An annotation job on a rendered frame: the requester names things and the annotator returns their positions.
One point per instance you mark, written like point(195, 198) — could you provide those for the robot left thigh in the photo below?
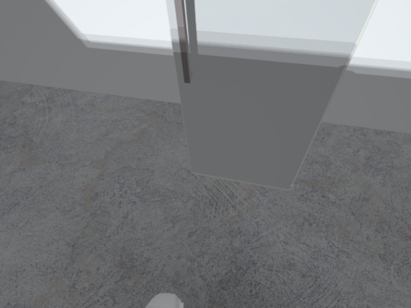
point(165, 300)

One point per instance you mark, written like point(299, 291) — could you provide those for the fridge door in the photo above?
point(263, 74)

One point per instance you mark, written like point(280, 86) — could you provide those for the handle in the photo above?
point(183, 39)

